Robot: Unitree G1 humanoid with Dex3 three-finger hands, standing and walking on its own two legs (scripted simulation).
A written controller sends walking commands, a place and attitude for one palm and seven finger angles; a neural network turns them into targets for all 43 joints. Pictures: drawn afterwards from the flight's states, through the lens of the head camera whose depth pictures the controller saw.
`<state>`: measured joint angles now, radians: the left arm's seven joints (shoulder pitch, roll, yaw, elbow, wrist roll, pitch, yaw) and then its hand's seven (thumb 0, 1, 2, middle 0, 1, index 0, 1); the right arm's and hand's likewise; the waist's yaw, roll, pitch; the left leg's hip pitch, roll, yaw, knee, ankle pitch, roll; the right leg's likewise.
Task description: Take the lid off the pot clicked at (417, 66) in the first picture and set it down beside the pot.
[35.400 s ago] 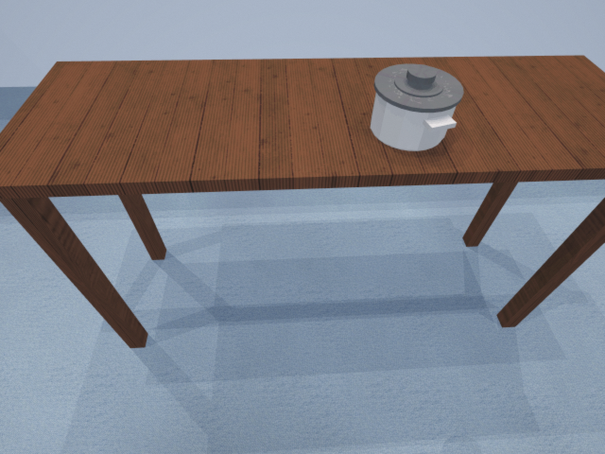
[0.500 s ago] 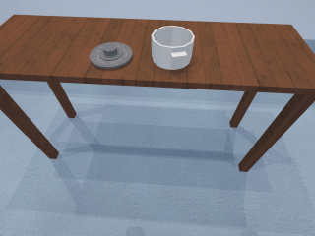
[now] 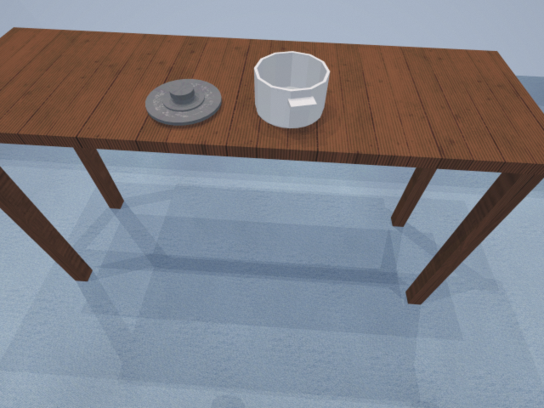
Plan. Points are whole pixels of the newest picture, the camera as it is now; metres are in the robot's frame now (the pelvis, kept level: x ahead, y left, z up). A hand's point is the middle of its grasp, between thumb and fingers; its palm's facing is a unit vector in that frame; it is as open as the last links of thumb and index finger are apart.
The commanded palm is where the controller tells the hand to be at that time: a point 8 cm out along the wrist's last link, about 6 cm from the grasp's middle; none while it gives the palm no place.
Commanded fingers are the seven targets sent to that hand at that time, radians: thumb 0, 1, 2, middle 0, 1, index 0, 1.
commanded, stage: look to check the result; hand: left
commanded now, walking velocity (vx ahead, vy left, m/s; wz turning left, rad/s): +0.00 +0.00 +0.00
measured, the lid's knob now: (181, 91) +0.72 +0.24 +0.06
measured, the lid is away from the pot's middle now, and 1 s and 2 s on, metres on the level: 0.24 0.24 0.24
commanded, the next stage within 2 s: stand and wait in 0.22 s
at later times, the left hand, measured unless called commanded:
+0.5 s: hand out of the picture +0.02 +0.17 -0.17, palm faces +0.05 -0.98 -0.21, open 7.3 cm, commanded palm none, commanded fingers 0.00 0.90 0.90 -0.20 -0.30 -0.20 -0.30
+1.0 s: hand out of the picture -0.01 +0.17 -0.17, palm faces +0.05 -0.98 -0.19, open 7.3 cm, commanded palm none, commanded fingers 0.00 0.90 0.90 -0.20 -0.30 -0.20 -0.30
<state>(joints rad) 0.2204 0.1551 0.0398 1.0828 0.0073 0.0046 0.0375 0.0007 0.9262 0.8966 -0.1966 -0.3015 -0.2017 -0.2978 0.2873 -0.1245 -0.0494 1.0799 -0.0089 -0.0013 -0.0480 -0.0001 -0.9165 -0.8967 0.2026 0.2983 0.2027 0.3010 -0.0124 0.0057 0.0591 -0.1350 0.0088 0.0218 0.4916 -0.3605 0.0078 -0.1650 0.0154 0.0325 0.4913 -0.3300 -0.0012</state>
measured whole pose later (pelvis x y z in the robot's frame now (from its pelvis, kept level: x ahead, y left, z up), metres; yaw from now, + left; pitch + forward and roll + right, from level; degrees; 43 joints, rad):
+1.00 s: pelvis -0.01 +0.00 +0.00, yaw +0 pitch +0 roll +0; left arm 0.26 0.14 0.04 1.12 0.01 0.00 0.04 0.01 0.93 0.90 -0.20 -0.30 -0.20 -0.30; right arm 0.30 -0.10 -0.04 1.11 -0.01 -0.01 -0.05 0.00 -0.91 -0.90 0.20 0.30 0.20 0.30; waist -0.01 0.00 0.06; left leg -0.13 0.01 0.02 0.46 -0.32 0.01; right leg -0.16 0.01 0.03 0.45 -0.29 0.00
